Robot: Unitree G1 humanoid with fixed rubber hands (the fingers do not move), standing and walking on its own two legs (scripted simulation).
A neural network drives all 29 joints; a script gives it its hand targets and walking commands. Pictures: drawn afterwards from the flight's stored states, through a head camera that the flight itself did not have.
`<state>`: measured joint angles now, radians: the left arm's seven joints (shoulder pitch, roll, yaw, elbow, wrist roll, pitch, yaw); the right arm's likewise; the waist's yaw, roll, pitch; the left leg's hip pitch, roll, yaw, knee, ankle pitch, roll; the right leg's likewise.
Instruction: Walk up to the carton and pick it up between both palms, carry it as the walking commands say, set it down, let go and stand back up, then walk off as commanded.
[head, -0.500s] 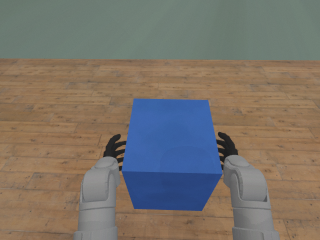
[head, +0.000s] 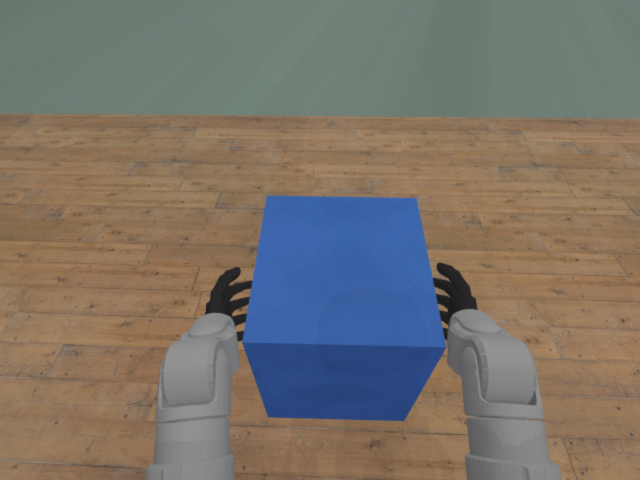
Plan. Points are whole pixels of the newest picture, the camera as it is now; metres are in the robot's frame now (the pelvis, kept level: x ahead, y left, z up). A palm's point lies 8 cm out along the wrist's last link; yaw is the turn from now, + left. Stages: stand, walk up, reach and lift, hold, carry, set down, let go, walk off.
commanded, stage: carry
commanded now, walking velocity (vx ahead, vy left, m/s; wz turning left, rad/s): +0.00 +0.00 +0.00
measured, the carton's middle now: (338, 313) +0.33 +0.00 +0.02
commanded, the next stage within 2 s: none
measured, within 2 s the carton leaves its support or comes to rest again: neither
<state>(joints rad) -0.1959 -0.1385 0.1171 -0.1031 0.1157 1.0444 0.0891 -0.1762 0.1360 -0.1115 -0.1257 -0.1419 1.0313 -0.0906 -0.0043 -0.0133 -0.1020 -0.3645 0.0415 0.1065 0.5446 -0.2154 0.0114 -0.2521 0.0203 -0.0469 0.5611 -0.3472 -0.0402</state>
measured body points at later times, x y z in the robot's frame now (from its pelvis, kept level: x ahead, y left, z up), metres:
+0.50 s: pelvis +0.00 -0.01 +0.00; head -0.01 -0.01 +0.45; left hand +0.29 +0.13 +0.07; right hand +0.29 -0.16 +0.07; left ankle +0.04 +0.11 -0.73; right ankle -0.03 -0.09 -0.73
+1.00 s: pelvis +0.00 -0.02 +0.00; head -0.03 -0.02 +0.45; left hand +0.29 +0.13 +0.07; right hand +0.28 -0.16 +0.07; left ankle +0.04 +0.11 -0.73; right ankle -0.03 -0.09 -0.73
